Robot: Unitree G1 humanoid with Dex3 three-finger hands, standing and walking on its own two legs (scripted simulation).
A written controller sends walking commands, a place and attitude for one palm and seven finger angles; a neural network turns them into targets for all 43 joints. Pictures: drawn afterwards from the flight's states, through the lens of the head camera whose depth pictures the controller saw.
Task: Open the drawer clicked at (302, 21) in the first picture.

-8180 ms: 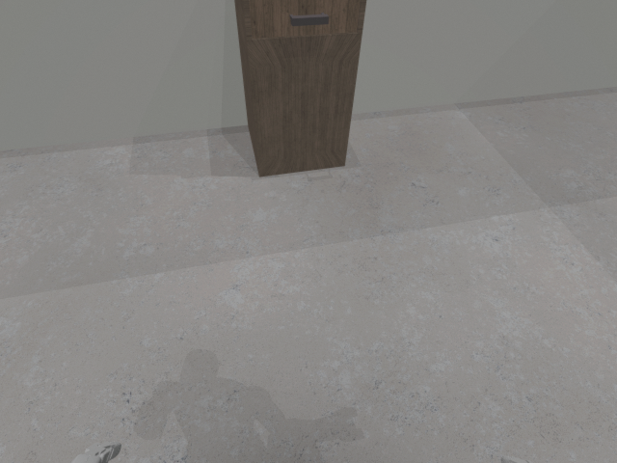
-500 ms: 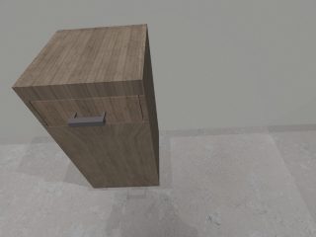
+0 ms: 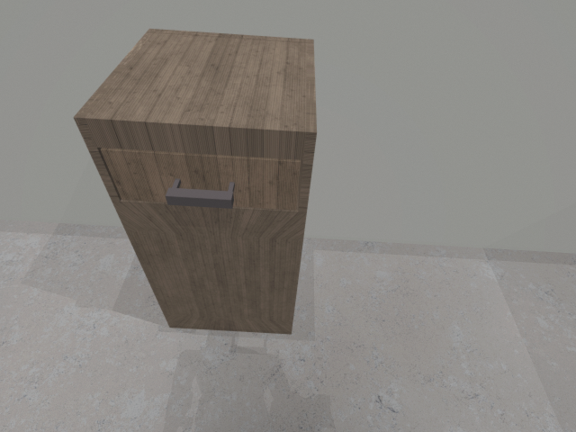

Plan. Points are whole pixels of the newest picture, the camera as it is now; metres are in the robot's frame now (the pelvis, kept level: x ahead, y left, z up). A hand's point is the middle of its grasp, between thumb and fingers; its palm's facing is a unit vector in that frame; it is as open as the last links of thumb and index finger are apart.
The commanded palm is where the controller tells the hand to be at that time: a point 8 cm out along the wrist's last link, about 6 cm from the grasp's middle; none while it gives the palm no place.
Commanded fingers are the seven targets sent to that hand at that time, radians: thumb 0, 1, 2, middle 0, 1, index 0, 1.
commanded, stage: come to a stop and stand still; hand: left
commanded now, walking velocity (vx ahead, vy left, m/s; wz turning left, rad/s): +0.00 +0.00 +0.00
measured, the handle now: (202, 191) +0.56 +0.22 -0.03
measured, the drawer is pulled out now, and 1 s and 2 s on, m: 0.00 0.00 0.00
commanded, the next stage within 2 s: look again from close up in 0.40 s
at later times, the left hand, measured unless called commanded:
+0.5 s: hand out of the picture -0.01 +0.20 -0.18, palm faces -0.01 -0.99 -0.17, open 7.4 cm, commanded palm none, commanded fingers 0.00 0.90 0.90 -0.20 -0.30 -0.20 -0.30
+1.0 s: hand out of the picture -0.01 +0.14 -0.17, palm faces +0.02 -0.99 -0.13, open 7.4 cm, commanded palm none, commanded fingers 0.00 0.90 0.90 -0.20 -0.30 -0.20 -0.30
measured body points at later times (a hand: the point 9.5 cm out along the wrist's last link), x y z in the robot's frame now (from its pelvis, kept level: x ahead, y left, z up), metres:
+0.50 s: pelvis +0.00 +0.03 +0.00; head +0.00 +0.04 +0.45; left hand +0.00 +0.25 -0.16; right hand -0.02 -0.19 -0.15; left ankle -0.02 +0.08 -0.73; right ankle +0.02 -0.16 -0.73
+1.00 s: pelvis +0.01 +0.00 +0.01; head +0.01 +0.01 +0.46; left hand -0.01 +0.20 -0.16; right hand -0.01 -0.21 -0.15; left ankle -0.02 +0.08 -0.73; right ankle +0.02 -0.16 -0.73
